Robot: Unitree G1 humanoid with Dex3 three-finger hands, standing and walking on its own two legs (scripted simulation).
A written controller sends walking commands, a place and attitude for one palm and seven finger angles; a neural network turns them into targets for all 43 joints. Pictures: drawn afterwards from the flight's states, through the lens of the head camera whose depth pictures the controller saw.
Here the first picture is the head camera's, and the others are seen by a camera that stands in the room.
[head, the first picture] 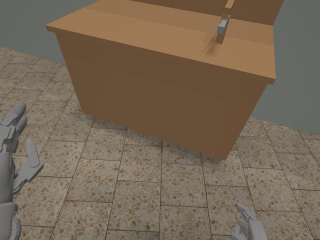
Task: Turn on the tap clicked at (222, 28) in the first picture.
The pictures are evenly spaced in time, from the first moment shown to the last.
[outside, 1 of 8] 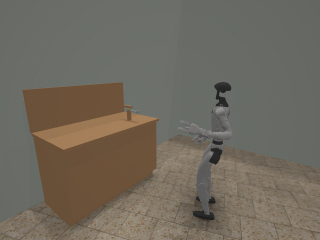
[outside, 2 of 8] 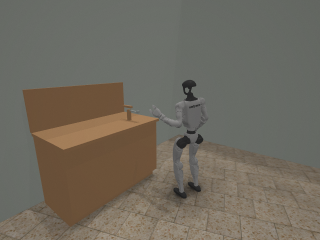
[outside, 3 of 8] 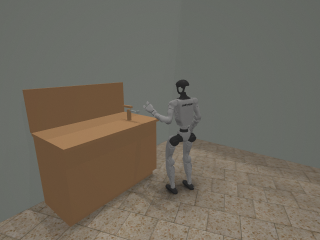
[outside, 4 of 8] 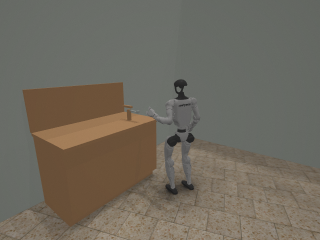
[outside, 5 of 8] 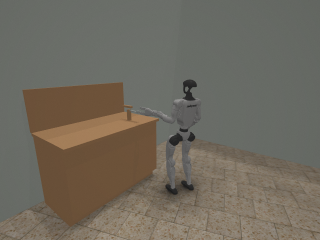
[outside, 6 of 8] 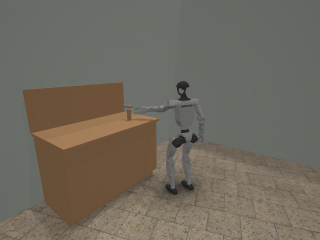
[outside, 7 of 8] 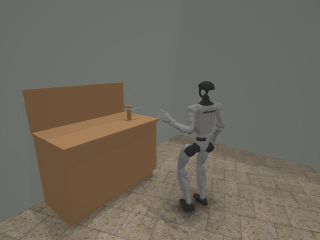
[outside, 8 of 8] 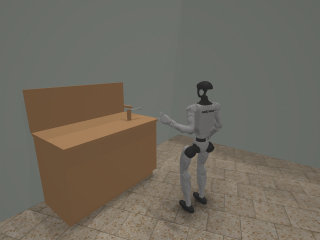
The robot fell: no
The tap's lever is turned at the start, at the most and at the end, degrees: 0 76 76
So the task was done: yes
